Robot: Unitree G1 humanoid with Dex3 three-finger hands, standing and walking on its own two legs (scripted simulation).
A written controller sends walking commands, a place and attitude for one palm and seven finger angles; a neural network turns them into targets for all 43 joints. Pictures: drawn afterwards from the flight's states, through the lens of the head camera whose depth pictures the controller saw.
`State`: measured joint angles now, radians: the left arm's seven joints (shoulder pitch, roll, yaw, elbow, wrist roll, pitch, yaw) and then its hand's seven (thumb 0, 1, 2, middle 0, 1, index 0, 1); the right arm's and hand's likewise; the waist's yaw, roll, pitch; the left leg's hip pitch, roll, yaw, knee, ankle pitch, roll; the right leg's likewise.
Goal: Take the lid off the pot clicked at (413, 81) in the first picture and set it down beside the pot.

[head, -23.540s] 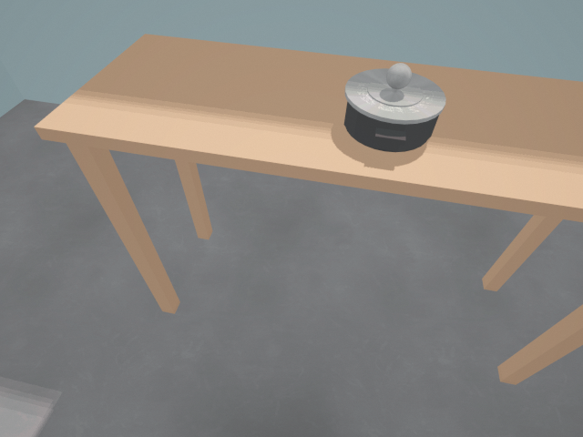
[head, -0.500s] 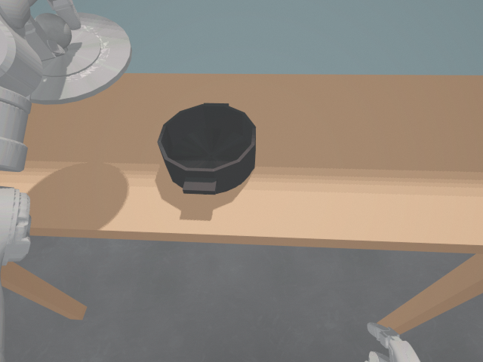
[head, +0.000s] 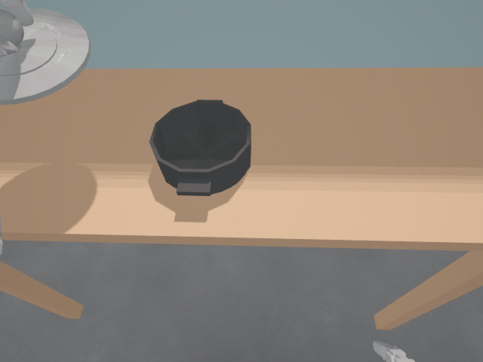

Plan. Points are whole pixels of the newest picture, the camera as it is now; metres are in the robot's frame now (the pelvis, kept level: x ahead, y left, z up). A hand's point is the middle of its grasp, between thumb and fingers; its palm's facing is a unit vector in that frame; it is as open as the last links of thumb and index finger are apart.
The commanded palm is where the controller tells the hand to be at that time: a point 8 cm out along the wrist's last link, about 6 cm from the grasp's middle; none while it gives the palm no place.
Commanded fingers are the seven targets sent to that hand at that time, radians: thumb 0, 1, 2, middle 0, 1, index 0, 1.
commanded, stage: lower the lid onto the table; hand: left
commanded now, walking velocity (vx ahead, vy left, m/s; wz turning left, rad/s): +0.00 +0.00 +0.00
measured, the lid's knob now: (2, 28) +0.47 +0.32 +0.29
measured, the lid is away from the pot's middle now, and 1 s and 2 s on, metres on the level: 0.24 0.23 0.23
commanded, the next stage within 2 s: none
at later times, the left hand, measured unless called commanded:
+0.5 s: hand (7, 52) +0.44 +0.30 +0.28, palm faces -0.08 -0.15 -0.98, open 7.6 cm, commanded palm +0.40 +0.31 +0.35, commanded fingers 0.00 0.63 1.06 -0.99 -1.03 -0.86 -0.96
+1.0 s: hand (19, 81) +0.43 +0.31 +0.25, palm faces -0.17 -0.15 -0.97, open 7.6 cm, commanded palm +0.41 +0.31 +0.32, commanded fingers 0.00 0.63 1.06 -0.99 -1.03 -0.86 -0.96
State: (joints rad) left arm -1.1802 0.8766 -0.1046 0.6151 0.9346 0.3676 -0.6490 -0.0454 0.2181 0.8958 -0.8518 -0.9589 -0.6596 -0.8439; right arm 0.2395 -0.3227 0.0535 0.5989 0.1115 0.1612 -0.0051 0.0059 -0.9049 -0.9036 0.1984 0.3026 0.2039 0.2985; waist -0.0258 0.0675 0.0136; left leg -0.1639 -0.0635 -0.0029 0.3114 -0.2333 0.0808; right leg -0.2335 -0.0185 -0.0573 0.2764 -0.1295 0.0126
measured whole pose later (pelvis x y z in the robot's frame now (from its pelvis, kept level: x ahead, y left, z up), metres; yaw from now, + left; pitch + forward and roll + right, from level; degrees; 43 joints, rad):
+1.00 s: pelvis -0.01 +0.00 +0.00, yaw +1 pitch +4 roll -1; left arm -1.07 0.82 -0.11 0.65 0.90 0.33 -0.61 -0.05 0.22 0.89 -0.86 -0.96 -0.66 -0.84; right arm 0.24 -0.32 0.05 0.60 0.10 0.13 -0.01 0.01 -0.90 -0.90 0.20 0.30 0.20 0.30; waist -0.04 0.05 0.02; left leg -0.18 -0.06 -0.02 0.35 -0.24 0.08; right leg -0.23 -0.02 -0.07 0.29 -0.13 0.01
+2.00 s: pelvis -0.01 +0.00 +0.00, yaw +0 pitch +5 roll -2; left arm -0.96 0.81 -0.05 0.78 0.88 0.16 -0.57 -0.05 0.23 0.89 -0.85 -0.97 -0.65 -0.84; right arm 0.27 -0.31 0.03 0.62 0.09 0.16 0.01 0.00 -0.90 -0.90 0.20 0.30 0.21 0.30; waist -0.07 0.04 0.02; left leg -0.20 -0.06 -0.01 0.38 -0.26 0.09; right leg -0.25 -0.02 -0.06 0.30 -0.13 0.02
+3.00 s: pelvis -0.01 +0.01 -0.01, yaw +0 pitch +7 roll -2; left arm -0.92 0.81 -0.06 0.90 0.90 -0.03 -0.50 -0.02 0.24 0.87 -0.89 -0.98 -0.64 -0.88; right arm 0.30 -0.30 0.02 0.64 0.08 0.20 0.00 0.00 -0.90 -0.90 0.20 0.30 0.21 0.30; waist -0.09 0.03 0.00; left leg -0.28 -0.06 -0.01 0.45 -0.29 0.09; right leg -0.32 -0.01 -0.06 0.34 -0.15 0.02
